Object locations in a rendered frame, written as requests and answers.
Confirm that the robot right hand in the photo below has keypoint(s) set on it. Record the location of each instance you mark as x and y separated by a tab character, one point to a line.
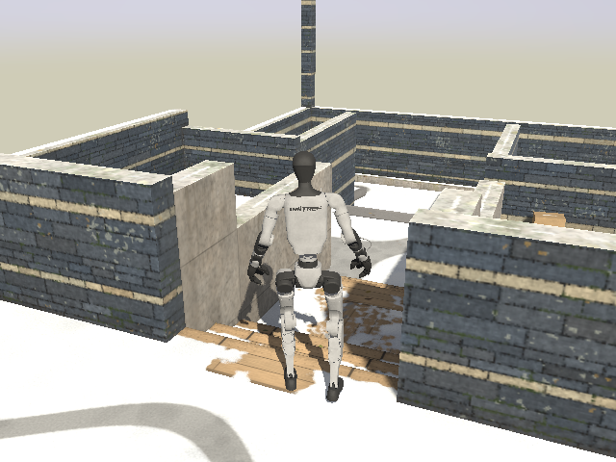
366	264

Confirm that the robot right foot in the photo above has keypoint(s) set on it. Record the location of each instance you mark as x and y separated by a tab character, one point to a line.
333	393

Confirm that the right robot upper arm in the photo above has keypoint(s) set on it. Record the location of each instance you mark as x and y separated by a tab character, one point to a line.
336	202

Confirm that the right robot forearm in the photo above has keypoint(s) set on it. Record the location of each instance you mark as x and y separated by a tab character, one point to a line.
358	248

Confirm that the left robot forearm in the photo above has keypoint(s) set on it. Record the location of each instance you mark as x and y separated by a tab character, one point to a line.
258	253

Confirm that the left robot upper arm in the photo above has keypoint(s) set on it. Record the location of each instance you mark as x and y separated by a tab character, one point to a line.
276	203

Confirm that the robot left hand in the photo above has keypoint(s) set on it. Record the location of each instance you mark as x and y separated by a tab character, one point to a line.
251	271

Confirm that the robot left thigh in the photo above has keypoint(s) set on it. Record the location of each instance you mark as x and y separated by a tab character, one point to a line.
285	287

